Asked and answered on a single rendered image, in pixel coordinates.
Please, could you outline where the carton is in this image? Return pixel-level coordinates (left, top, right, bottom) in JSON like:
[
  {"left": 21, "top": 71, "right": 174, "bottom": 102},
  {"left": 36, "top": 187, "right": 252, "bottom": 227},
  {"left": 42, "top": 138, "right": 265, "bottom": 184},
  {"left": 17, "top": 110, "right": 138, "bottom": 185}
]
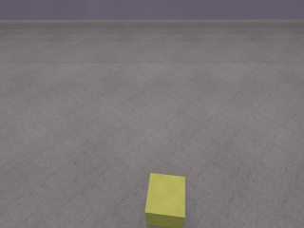
[{"left": 144, "top": 173, "right": 185, "bottom": 228}]

